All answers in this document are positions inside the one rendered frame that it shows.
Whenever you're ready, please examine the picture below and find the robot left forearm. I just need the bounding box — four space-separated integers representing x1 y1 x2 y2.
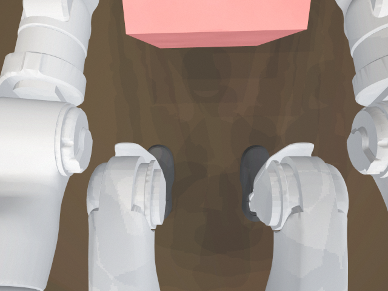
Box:
0 0 99 106

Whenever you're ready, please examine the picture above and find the carton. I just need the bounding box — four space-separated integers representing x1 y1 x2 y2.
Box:
122 0 311 48

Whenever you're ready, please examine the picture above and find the right robot upper arm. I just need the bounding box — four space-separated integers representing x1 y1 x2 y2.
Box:
347 101 388 211

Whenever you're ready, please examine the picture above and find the robot right forearm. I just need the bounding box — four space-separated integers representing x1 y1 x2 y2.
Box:
335 0 388 107

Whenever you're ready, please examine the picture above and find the robot right foot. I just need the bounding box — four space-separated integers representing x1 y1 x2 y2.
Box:
239 145 270 222

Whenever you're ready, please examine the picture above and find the left robot upper arm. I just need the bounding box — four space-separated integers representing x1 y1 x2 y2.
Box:
0 97 93 291

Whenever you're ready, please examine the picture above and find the robot right thigh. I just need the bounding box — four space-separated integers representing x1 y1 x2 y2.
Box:
259 156 348 291

